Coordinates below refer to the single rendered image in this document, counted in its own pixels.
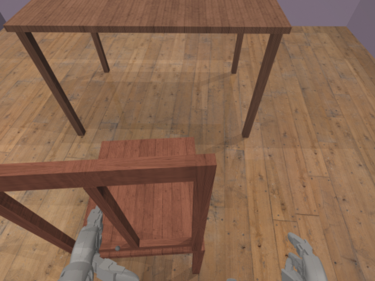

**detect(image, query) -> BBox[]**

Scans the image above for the table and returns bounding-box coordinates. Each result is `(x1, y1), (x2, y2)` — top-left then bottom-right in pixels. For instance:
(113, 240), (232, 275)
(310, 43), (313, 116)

(3, 0), (292, 138)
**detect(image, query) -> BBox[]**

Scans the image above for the robot left forearm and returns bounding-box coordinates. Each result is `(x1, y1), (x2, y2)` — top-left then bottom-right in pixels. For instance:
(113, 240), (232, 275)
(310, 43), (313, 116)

(58, 262), (94, 281)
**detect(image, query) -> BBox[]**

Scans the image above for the right robot hand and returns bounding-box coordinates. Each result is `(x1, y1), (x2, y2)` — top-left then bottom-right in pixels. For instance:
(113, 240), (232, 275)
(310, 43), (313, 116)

(281, 232), (328, 281)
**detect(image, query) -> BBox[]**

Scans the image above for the chair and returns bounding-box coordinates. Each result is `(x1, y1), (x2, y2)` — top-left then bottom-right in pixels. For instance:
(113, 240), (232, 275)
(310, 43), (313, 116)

(0, 137), (217, 274)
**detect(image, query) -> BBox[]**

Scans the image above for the left robot hand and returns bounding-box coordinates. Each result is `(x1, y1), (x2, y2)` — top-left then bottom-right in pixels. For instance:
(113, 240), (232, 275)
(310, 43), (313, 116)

(70, 206), (139, 281)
